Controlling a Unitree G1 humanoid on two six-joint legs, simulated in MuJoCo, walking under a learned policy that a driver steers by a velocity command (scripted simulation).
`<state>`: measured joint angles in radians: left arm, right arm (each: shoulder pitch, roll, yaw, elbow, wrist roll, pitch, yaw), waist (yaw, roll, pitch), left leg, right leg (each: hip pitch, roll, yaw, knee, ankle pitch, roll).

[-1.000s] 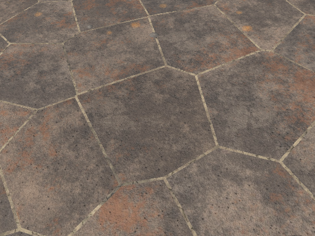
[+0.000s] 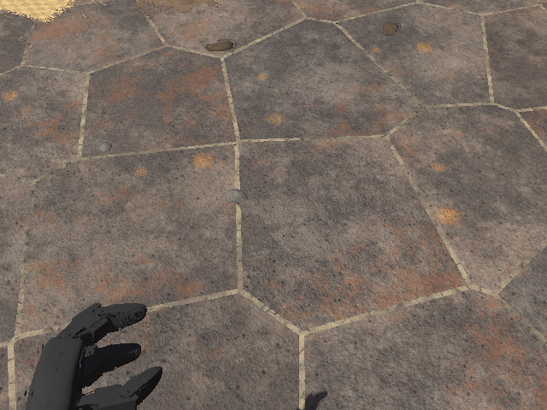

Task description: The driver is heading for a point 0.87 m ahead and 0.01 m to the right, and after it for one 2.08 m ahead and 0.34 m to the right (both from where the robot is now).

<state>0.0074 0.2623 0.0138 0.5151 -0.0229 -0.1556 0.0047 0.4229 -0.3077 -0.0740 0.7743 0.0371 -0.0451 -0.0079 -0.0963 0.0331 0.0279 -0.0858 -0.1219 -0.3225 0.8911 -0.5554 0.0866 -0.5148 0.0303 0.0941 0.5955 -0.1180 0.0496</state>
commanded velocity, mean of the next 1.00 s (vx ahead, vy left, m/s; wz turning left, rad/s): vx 1.00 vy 0.00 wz -0.12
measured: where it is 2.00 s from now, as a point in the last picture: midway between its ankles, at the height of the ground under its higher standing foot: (295, 103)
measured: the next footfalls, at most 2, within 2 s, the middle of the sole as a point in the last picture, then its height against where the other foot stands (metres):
left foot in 0.44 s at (178, 391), level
right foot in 0.92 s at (232, 232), level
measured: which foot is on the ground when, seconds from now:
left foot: up 0.00-0.42, down 0.44-0.92, up 0.94-1.00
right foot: down 0.00-0.46, up 0.48-0.90, down 0.92-1.00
